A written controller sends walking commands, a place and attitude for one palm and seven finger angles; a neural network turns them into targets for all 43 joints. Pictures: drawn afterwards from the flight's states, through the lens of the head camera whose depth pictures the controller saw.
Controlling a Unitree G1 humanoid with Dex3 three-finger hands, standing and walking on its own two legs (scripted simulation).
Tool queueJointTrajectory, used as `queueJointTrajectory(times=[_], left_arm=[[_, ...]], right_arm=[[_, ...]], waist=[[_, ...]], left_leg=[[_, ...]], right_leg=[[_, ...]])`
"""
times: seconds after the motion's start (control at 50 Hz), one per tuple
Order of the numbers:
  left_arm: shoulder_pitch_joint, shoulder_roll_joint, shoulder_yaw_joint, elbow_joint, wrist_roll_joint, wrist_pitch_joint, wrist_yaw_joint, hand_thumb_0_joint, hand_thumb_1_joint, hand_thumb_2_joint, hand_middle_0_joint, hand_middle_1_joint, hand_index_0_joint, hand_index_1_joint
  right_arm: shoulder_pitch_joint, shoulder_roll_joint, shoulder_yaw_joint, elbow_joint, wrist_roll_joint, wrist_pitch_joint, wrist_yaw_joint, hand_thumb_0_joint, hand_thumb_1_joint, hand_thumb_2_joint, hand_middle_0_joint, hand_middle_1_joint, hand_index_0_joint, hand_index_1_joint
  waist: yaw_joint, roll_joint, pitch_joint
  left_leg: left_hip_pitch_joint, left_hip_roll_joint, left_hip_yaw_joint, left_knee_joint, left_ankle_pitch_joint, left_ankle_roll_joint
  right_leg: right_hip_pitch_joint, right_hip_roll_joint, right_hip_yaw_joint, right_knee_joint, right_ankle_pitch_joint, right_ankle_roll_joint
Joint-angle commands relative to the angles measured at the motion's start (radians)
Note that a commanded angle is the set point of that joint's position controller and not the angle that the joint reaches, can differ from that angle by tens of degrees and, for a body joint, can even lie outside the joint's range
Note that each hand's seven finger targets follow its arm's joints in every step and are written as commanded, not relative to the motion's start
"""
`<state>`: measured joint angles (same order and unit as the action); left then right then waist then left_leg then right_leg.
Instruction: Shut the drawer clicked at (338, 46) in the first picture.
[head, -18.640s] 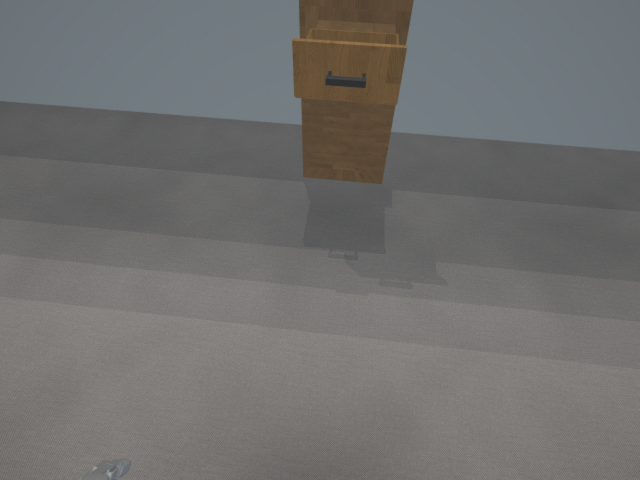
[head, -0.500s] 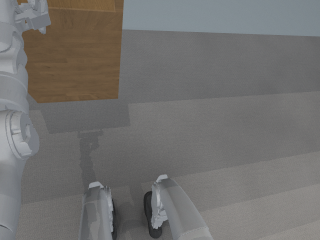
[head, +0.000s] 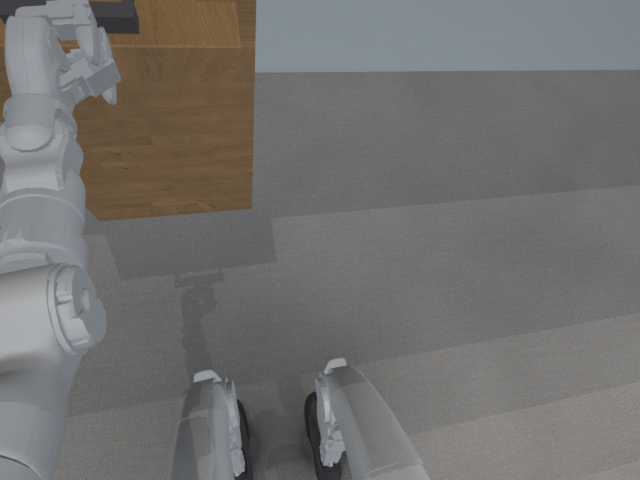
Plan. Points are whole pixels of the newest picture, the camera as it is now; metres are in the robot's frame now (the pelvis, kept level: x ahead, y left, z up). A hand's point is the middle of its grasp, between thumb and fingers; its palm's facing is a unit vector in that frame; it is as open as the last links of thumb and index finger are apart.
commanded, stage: pull the fist back off the drawer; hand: left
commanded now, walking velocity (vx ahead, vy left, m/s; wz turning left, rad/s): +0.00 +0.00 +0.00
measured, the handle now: (73, 1) +0.65 +0.21 +0.06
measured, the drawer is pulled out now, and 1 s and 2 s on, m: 0.00 0.00 0.00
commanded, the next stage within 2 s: draw the hand back to the body in 0.10 s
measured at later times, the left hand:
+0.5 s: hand (42, 104) +0.47 +0.20 +0.11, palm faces +0.08 -1.00 -0.04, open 3.3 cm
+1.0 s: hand out of the picture +0.33 +0.22 +0.22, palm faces +0.29 -0.91 -0.28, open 3.3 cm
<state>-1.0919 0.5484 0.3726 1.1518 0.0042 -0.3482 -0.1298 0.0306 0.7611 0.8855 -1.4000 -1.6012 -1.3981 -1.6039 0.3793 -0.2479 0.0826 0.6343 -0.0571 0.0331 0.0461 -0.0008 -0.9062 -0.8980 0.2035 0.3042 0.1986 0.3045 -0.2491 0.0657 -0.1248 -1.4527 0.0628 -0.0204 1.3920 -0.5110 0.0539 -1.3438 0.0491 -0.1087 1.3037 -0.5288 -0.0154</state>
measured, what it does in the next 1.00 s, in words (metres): rises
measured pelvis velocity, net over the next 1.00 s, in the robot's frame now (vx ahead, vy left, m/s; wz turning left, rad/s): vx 0.06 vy -0.01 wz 0.08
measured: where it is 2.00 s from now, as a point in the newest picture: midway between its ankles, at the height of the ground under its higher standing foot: (282, 457)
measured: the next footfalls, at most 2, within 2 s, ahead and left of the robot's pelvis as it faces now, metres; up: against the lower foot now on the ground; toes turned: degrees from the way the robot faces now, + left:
none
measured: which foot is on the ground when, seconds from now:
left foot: down 0.00-1.00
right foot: down 0.00-1.00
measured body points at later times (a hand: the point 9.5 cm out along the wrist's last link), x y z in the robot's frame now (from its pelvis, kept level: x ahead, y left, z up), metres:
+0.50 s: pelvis +0.06 -0.01 +0.08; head +0.18 +0.01 +0.51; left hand +0.46 +0.25 +0.12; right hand +0.14 -0.25 -0.04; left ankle +0.05 +0.09 -0.59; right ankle +0.04 -0.12 -0.59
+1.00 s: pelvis +0.06 -0.01 +0.14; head +0.07 -0.02 +0.58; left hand +0.31 +0.27 +0.24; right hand +0.27 -0.21 +0.05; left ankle +0.05 +0.09 -0.59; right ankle +0.04 -0.12 -0.59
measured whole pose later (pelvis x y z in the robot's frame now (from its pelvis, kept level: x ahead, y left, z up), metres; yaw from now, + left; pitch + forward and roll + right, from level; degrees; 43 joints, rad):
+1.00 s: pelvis +0.06 -0.01 +0.14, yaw +5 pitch +3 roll -1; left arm 0.08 0.32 0.11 0.03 -0.08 -0.04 0.08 0.02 0.90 0.90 -1.40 -1.60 -1.40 -1.60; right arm 0.18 -0.23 0.07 0.52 0.05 0.08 -0.09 0.01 -0.91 -0.90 0.20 0.30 0.20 0.30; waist 0.02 0.05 -0.05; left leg -0.37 0.00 0.03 0.64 -0.33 0.03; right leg -0.29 0.01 -0.04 0.60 -0.36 -0.02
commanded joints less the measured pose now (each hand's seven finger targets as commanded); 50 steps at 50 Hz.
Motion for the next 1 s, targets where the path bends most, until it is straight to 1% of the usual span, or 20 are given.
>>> queueJointTrajectory(times=[0.0,0.06,0.1,0.18,0.24,0.28,0.36,0.4,0.46,0.54,0.56,0.64,0.68,0.7,0.72,0.74,0.76,0.82,0.88,0.98], left_arm=[[-0.4,0.155,0.002,-0.275,-0.029,-0.082,0.019,0.0,0.9,0.9,-1.4,-1.6,-1.4,-1.6],[-0.398,0.146,0.007,-0.264,-0.033,-0.095,0.031,0.0,0.9,0.9,-1.4,-1.6,-1.4,-1.6],[-0.371,0.106,-0.014,-0.257,-0.036,-0.106,0.03,0.0,0.9,0.9,-1.4,-1.6,-1.4,-1.6],[-0.298,0.099,0.003,-0.264,-0.046,-0.135,0.022,0.0,0.9,0.9,-1.4,-1.6,-1.4,-1.6],[-0.062,0.098,0.015,-0.444,-0.075,-0.128,0.001,0.0,0.9,0.9,-1.4,-1.6,-1.4,-1.6],[0.081,0.09,0.013,-0.615,-0.106,-0.101,-0.013,0.0,0.9,0.9,-1.4,-1.6,-1.4,-1.6],[0.281,0.017,-0.025,-0.734,-0.168,-0.014,-0.026,0.0,0.9,0.9,-1.4,-1.6,-1.4,-1.6],[0.303,-0.004,-0.037,-0.809,-0.192,-0.008,-0.018,0.0,0.9,0.9,-1.4,-1.6,-1.4,-1.6],[0.369,-0.044,-0.067,-0.864,-0.21,-0.039,-0.013,0.0,0.9,0.9,-1.4,-1.6,-1.4,-1.6],[0.434,-0.147,-0.202,-0.912,-0.208,-0.051,-0.062,0.0,0.9,0.9,-1.4,-1.6,-1.4,-1.6],[0.495,-0.144,-0.202,-0.893,-0.21,-0.036,-0.074,0.0,0.9,0.9,-1.4,-1.6,-1.4,-1.6],[0.632,-0.109,-0.166,-0.901,-0.246,0.032,-0.109,0.0,0.9,0.9,-1.4,-1.6,-1.4,-1.6],[0.669,-0.086,-0.13,-0.977,-0.263,0.05,-0.105,0.0,0.9,0.9,-1.4,-1.6,-1.4,-1.6],[0.686,0.0,-0.147,-1.094,-0.14,0.081,0.01,0.0,0.9,0.9,-1.4,-1.6,-1.4,-1.6],[0.733,-0.052,-0.169,-1.153,-0.129,0.112,0.072,0.0,0.9,0.9,-1.4,-1.6,-1.4,-1.6],[0.773,-0.051,-0.166,-1.193,-0.131,0.134,0.105,0.0,0.9,0.9,-1.4,-1.6,-1.4,-1.6],[0.831,-0.067,-0.183,-1.21,-0.118,0.159,0.131,0.0,0.9,0.9,-1.4,-1.6,-1.4,-1.6],[0.856,-0.046,-0.167,-1.291,-0.097,0.204,0.195,0.0,0.9,0.9,-1.4,-1.6,-1.4,-1.6],[0.897,-0.066,-0.18,-1.309,-0.089,0.234,0.222,0.0,0.9,0.9,-1.4,-1.6,-1.4,-1.6],[1.055,-0.108,-0.205,-1.426,-0.086,0.258,0.232,0.0,0.9,0.9,-1.4,-1.6,-1.4,-1.6]], right_arm=[[0.192,-0.209,-0.092,-0.036,0.008,0.006,0.001,0.0,-0.9,-0.9,0.2,0.3,0.2,0.3],[0.197,-0.207,-0.097,-0.028,0.009,0.013,-0.001,0.0,-0.9,-0.9,0.2,0.3,0.2,0.3],[0.193,-0.201,-0.102,-0.027,0.01,0.019,0.001,0.0,-0.9,-0.9,0.2,0.3,0.2,0.3],[0.195,-0.193,-0.11,-0.027,0.007,0.031,0.005,0.0,-0.9,-0.9,0.2,0.3,0.2,0.3],[0.171,-0.188,-0.121,-0.096,0.028,0.048,0.015,0.0,-0.9,-0.9,0.2,0.3,0.2,0.3],[0.15,-0.178,-0.129,-0.132,0.048,0.057,0.018,0.0,-0.9,-0.9,0.2,0.3,0.2,0.3],[0.111,-0.164,-0.128,-0.167,0.083,0.057,0.001,0.0,-0.9,-0.9,0.2,0.3,0.2,0.3],[0.085,-0.16,-0.127,-0.17,0.09,0.046,-0.014,0.0,-0.9,-0.9,0.2,0.3,0.2,0.3],[0.058,-0.152,-0.126,-0.157,0.094,0.021,-0.033,0.0,-0.9,-0.9,0.2,0.3,0.2,0.3],[0.02,-0.15,-0.126,-0.155,0.101,-0.002,-0.035,0.0,-0.9,-0.9,0.2,0.3,0.2,0.3],[0.006,-0.153,-0.126,-0.159,0.102,-0.005,-0.036,0.0,-0.9,-0.9,0.2,0.3,0.2,0.3],[-0.057,-0.161,-0.116,-0.208,0.112,-0.009,-0.049,0.0,-0.9,-0.9,0.2,0.3,0.2,0.3],[-0.104,-0.152,-0.109,-0.239,0.118,-0.016,-0.056,0.0,-0.9,-0.9,0.2,0.3,0.2,0.3],[-0.196,-0.127,-0.11,-0.267,0.116,0.01,-0.077,0.0,-0.9,-0.9,0.2,0.3,0.2,0.3],[-0.205,-0.112,-0.105,-0.287,0.113,0.016,-0.093,0.0,-0.9,-0.9,0.2,0.3,0.2,0.3],[-0.213,-0.114,-0.101,-0.298,0.111,0.011,-0.104,0.0,-0.9,-0.9,0.2,0.3,0.2,0.3],[-0.226,-0.108,-0.095,-0.296,0.111,0.014,-0.112,0.0,-0.9,-0.9,0.2,0.3,0.2,0.3],[-0.257,-0.104,-0.084,-0.29,0.108,0.016,-0.135,0.0,-0.9,-0.9,0.2,0.3,0.2,0.3],[-0.28,-0.1,-0.073,-0.273,0.105,0.008,-0.15,0.0,-0.9,-0.9,0.2,0.3,0.2,0.3],[-0.307,-0.094,-0.06,-0.257,0.097,-0.025,-0.147,0.0,-0.9,-0.9,0.2,0.3,0.2,0.3]], waist=[[0.004,0.205,-0.622],[-0.009,0.159,-0.583],[-0.005,0.144,-0.578],[0.017,0.14,-0.608],[0.112,0.19,-0.754],[0.15,0.179,-0.817],[0.137,-0.018,-0.628],[0.133,-0.045,-0.558],[0.133,-0.007,-0.474],[0.124,0.099,-0.384],[0.138,0.104,-0.366],[0.171,0.016,-0.292],[0.196,0.014,-0.296],[0.258,0.005,-0.348],[0.239,0.014,-0.322],[0.242,-0.032,-0.292],[0.247,0.002,-0.27],[0.24,-0.016,-0.191],[0.242,-0.035,-0.116],[0.262,-0.008,-0.078]], left_leg=[[0.711,-0.003,-0.126,-0.185,0.327,-0.03],[0.682,-0.005,-0.111,-0.181,0.346,-0.022],[0.69,-0.01,-0.106,-0.181,0.37,-0.024],[0.717,-0.016,-0.084,-0.169,0.48,-0.024],[0.854,-0.024,-0.064,-0.228,0.635,-0.034],[0.927,-0.026,-0.048,-0.264,0.734,-0.037],[0.806,-0.045,-0.004,-0.351,0.615,-0.011],[0.791,-0.052,0.011,-0.384,0.539,-0.006],[0.857,-0.053,0.018,-0.422,0.536,-0.01],[1.018,-0.041,-0.004,-0.466,0.588,-0.019],[1.043,-0.038,-0.013,-0.483,0.591,-0.024],[1.005,-0.05,-0.01,-0.543,0.505,-0.016],[1.015,-0.054,-0.005,-0.574,0.489,-0.017],[1.089,-0.065,0.016,-0.631,0.491,-0.021],[1.116,-0.059,0.021,-0.66,0.475,-0.022],[1.108,-0.057,0.011,-0.678,0.455,-0.02],[1.117,-0.054,0.019,-0.699,0.451,-0.019],[1.156,-0.049,0.014,-0.762,0.409,-0.018],[1.208,-0.048,0.01,-0.823,0.394,-0.014],[1.316,-0.044,0.0,-0.901,0.436,-0.018]], right_leg=[[0.155,0.021,0.037,-0.169,0.198,-0.019],[0.182,0.021,0.044,-0.181,0.224,-0.014],[0.197,0.022,0.045,-0.185,0.244,-0.015],[0.254,0.021,0.051,-0.178,0.349,-0.016],[0.416,0.021,0.06,-0.203,0.474,-0.023],[0.537,0.02,0.066,-0.243,0.583,-0.017],[0.734,0.017,0.075,-0.338,0.701,0.001],[0.78,0.013,0.084,-0.376,0.687,0.008],[0.777,0.01,0.084,-0.413,0.667,0.007],[0.691,0.012,0.063,-0.456,0.559,-0.004],[0.688,0.012,0.056,-0.467,0.538,-0.005],[0.781,0.006,0.053,-0.511,0.522,-0.008],[0.835,0.0,0.053,-0.526,0.525,-0.009],[0.904,-0.023,0.105,-0.591,0.502,-0.02],[0.922,-0.029,0.102,-0.617,0.495,-0.017],[0.934,-0.027,0.098,-0.631,0.48,-0.016],[0.961,-0.035,0.101,-0.644,0.479,-0.015],[1.0,-0.038,0.097,-0.706,0.45,-0.013],[1.032,-0.038,0.096,-0.768,0.431,-0.013],[1.11,-0.041,0.086,-0.839,0.448,-0.016]])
